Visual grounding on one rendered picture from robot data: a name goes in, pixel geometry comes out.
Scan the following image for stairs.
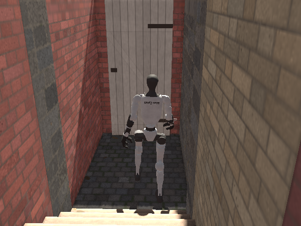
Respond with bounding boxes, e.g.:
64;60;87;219
24;208;196;226

